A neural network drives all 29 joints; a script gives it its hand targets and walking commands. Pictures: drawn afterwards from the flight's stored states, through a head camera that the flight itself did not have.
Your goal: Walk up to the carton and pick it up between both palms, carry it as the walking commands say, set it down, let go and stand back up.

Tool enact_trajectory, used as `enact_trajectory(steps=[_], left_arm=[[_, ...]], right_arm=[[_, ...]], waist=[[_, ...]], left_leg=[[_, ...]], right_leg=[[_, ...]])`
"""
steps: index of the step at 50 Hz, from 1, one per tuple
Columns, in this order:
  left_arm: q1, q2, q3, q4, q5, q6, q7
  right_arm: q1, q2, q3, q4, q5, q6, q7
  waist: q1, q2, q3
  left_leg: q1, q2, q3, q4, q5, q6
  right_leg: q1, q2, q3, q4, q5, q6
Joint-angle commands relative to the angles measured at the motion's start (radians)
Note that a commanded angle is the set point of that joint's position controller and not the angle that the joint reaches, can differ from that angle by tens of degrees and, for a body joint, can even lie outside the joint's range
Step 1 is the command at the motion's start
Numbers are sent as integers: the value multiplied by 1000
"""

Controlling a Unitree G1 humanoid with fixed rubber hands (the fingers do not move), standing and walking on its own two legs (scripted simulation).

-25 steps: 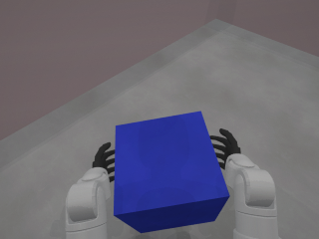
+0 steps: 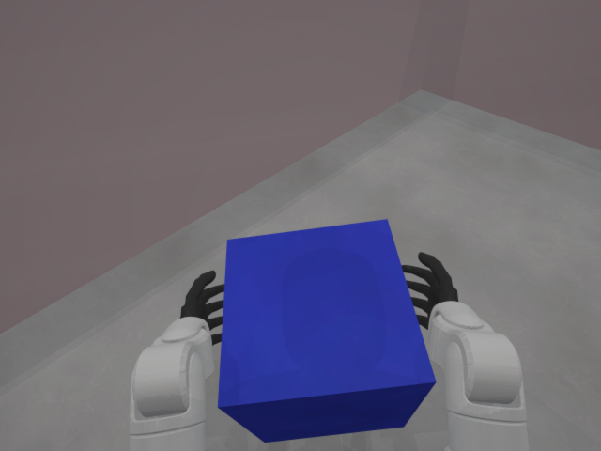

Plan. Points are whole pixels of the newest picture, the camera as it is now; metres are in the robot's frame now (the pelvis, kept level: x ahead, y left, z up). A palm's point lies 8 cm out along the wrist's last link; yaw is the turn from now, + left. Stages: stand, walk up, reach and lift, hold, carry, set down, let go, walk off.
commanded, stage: carry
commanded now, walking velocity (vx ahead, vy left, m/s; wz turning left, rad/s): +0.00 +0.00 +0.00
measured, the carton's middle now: (321, 339) +0.29 -0.01 +0.01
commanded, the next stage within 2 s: none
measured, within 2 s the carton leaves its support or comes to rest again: neither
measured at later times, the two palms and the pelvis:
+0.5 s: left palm (220, 288) +0.37 +0.13 +0.04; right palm (421, 268) +0.38 -0.17 +0.05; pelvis +0.09 -0.01 -0.03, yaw -1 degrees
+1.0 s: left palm (245, 271) +0.39 +0.10 +0.04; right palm (443, 259) +0.39 -0.20 +0.05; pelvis +0.11 -0.03 -0.03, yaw -3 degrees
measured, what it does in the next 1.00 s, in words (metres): walks ahead: left foot, then right foot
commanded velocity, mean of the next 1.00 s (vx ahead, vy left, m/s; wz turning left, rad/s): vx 0.00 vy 0.00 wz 0.00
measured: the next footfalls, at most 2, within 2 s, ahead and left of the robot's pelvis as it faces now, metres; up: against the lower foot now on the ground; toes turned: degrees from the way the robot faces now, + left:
left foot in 0.20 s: +0.17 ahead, +0.11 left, -0.01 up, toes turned -30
right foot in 0.32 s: +0.01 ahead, -0.08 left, -0.01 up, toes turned -17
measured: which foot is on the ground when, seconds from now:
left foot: up 0.00-0.18, down 0.20-1.00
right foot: down 0.00-0.22, up 0.24-0.30, down 0.32-1.00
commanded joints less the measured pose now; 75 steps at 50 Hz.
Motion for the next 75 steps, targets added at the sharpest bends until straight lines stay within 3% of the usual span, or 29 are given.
enact_trajectory(steps=[1, 3, 5, 7, 8, 9, 10, 11, 12, 13, 14, 15, 16, 17, 18, 20, 21, 22, 23, 26, 29, 33, 42, 51, 58, 63, 65, 68, 75], left_arm=[[-422, -844, -577, 98, -299, -52, -220], [-411, -861, -620, 27, -300, -97, -216], [-476, -906, -646, -31, -313, -106, -216], [-534, -927, -698, -151, -375, -93, -213], [-522, -910, -682, -136, -371, -85, -213], [-492, -878, -654, -100, -348, -82, -214], [-436, -833, -588, 16, -286, -88, -217], [-429, -826, -594, 19, -282, -91, -222], [-471, -846, -671, -65, -356, -75, -227], [-464, -868, -713, -112, -395, -57, -224], [-444, -889, -717, -133, -389, -45, -216], [-457, -913, -740, -184, -394, -38, -209], [-455, -910, -697, -125, -358, -38, -207], [-434, -903, -649, -21, -309, -56, -207], [-427, -881, -632, 1, -281, -80, -209], [-498, -896, -682, -155, -363, -78, -206], [-503, -888, -663, -136, -369, -69, -204], [-469, -853, -592, -18, -321, -75, -204], [-450, -826, -565, 27, -300, -86, -204], [-456, -841, -591, 2, -322, -82, -207], [-473, -854, -583, 41, -306, -85, -214], [-524, -883, -607, 5, -333, -78, -214], [-507, -869, -560, 48, -302, -83, -202], [-517, -877, -565, 43, -300, -94, -200], [-518, -877, -565, 55, -300, -110, -203], [-511, -880, -570, 45, -297, -121, -201], [-502, -874, -564, 54, -286, -126, -201], [-489, -866, -552, 76, -271, -142, -201], [-500, -853, -533, 97, -249, -175, -200]], right_arm=[[-336, 840, 597, 144, 277, -9, 230], [-358, 847, 632, 57, 289, -46, 227], [-363, 882, 641, 54, 299, -52, 231], [-375, 907, 681, -45, 348, -48, 232], [-373, 900, 673, -48, 343, -44, 232], [-369, 881, 654, -42, 326, -44, 232], [-340, 843, 596, 51, 275, -48, 234], [-322, 839, 597, 59, 267, -43, 236], [-330, 859, 617, 1, 315, -29, 238], [-328, 869, 645, -28, 357, -18, 244], [-330, 887, 671, -18, 370, -10, 254], [-345, 920, 693, -29, 378, -1, 259], [-338, 919, 663, 40, 341, -7, 263], [-309, 891, 609, 121, 288, -30, 266], [-337, 876, 608, 102, 276, -50, 269], [-451, 903, 710, -93, 371, -55, 262], [-460, 895, 697, -84, 371, -47, 257], [-417, 861, 628, 30, 315, -51, 253], [-376, 839, 599, 78, 286, -61, 251], [-342, 844, 609, 70, 292, -51, 248], [-319, 853, 581, 131, 266, -52, 249], [-373, 881, 609, 87, 296, -43, 249], [-410, 866, 602, 97, 296, -43, 257], [-407, 871, 587, 105, 288, -53, 257], [-400, 869, 574, 118, 270, -67, 256], [-402, 872, 579, 111, 275, -77, 256], [-395, 865, 573, 124, 268, -84, 259], [-383, 857, 563, 148, 250, -99, 264], [-411, 840, 539, 167, 240, -131, 266]], waist=[[43, -191, -182], [32, -138, -163], [13, -101, -173], [-11, -121, -209], [-23, -109, -231], [-26, -94, -254], [-18, 7, -280], [-34, 154, -262], [-14, 231, -319], [-3, 251, -364], [19, 234, -369], [37, 188, -353], [37, 143, -341], [18, 80, -322], [11, -2, -285], [20, -31, -263], [21, -27, -258], [16, -26, -253], [12, -31, -255], [10, -25, -238], [9, -20, -225], [11, -15, -228], [17, -27, -238], [17, 4, -251], [13, -25, -237], [13, 9, -270], [15, 12, -264], [13, -14, -237], [9, 19, -219]], left_leg=[[-499, -83, -14, 170, -403, 14], [-412, -83, -41, 59, -271, 11], [-174, -72, -53, -71, -65, 16], [-22, -104, 8, -203, 163, 16], [85, -118, 35, -308, 330, 11], [197, -91, -5, -347, 461, 15], [339, 48, -172, -281, 835, 44], [388, 139, -273, -278, 1207, 86], [456, 214, -328, -220, 1273, 146], [496, 257, -359, -226, 1014, 182], [417, 255, -365, -293, 684, 181], [303, 209, -334, -350, 435, 135], [205, 168, -281, -345, 315, 85], [146, 124, -208, -302, 261, 50], [175, 85, -170, -285, 283, 45], [185, 72, -166, -214, 416, 62], [189, 68, -156, -190, 452, 65], [182, 62, -149, -173, 467, 68], [171, 55, -140, -154, 470, 69], [133, 37, -111, -125, 458, 63], [107, 27, -93, -112, 457, 56], [101, 25, -80, -104, 475, 50], [68, 18, -51, -104, 450, 44], [107, 43, -55, -108, 535, 48], [73, 33, -38, -104, 453, 47], [116, 58, -54, -112, 526, 54], [90, 61, -55, -116, 487, 52], [38, 54, -45, -120, 387, 47], [70, 70, -62, -157, 336, 42]], right_leg=[[565, -231, 137, 144, 1536, -101], [453, -230, 159, 108, 1316, -116], [215, -208, 98, 87, 1055, -112], [138, -160, 26, 146, 934, -86], [101, -126, -12, 201, 876, -62], [43, -91, -15, 247, 722, -37], [-97, -61, 3, 330, 388, -17], [-155, 45, 14, 422, -227, -19], [-179, 31, 137, 366, -405, -50], [-212, -10, 165, 308, -414, -60], [-164, -16, 144, 210, -429, -58], [-66, 1, 119, 54, -334, -62], [42, 0, 108, -39, -147, -66], [76, -35, 129, -17, -67, -73], [16, -70, 151, 31, 0, -75], [37, -96, 138, 56, 272, -53], [36, -109, 147, 58, 370, -46], [39, -118, 156, 68, 442, -44], [55, -121, 159, 78, 508, -41], [76, -133, 157, 98, 690, -39], [73, -133, 142, 118, 759, -34], [64, -128, 122, 132, 774, -26], [106, -128, 72, 152, 814, -22], [78, -116, 48, 136, 663, -23], [92, -138, 38, 150, 786, -30], [64, -121, 30, 146, 584, -40], [80, -121, 30, 134, 546, -47], [92, -138, 30, 129, 595, -58], [7, -117, 35, 101, 297, -77]])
